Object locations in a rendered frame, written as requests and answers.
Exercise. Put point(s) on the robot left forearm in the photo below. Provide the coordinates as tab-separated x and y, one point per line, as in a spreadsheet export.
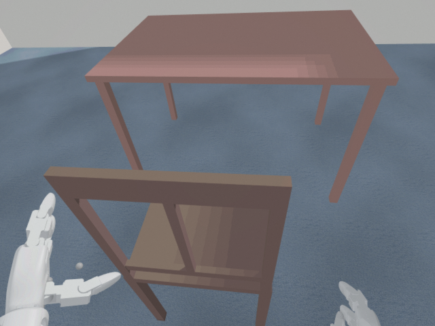
31	316

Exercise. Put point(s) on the left robot hand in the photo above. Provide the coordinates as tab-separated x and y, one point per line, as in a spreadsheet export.
27	285

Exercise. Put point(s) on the table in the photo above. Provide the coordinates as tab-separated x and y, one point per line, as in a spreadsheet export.
302	48

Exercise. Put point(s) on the right robot hand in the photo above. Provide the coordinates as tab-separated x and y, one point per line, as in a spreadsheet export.
363	315

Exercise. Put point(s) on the chair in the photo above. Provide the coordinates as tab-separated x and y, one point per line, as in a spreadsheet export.
214	231

